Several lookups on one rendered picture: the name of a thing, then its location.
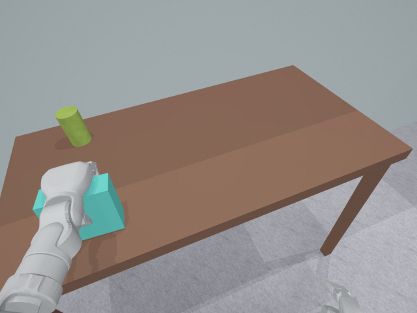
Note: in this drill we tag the robot right hand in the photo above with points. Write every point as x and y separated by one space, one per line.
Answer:
347 304

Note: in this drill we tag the robot left hand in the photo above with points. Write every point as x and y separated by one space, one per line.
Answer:
75 177

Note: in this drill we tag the left robot forearm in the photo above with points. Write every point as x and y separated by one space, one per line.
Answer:
36 286

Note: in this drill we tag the table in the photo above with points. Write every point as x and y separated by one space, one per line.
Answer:
193 165

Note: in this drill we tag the sponge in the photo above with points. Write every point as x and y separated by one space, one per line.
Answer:
101 203

